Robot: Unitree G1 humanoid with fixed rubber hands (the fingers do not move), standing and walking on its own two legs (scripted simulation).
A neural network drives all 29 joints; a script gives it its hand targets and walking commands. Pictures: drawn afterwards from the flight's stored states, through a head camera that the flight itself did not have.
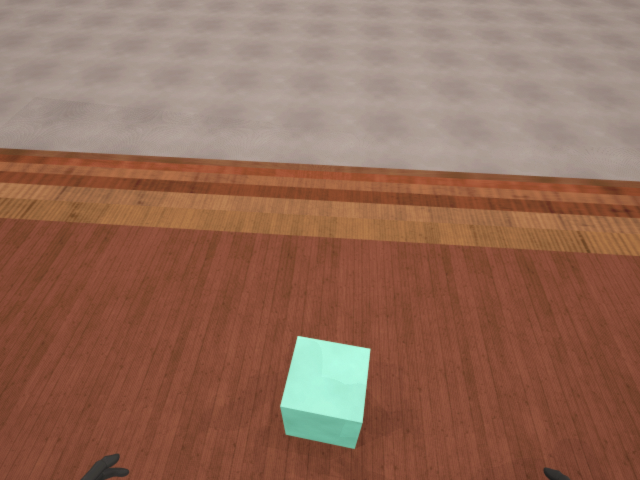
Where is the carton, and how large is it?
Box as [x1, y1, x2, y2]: [280, 336, 369, 448]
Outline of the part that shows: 298,336 280,405 286,434 354,448 362,422 369,349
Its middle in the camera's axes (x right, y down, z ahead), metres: +0.02 +0.44 +1.12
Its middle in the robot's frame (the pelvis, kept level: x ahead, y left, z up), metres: +0.46 +0.00 -0.66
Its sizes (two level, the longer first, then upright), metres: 0.210 0.200 0.250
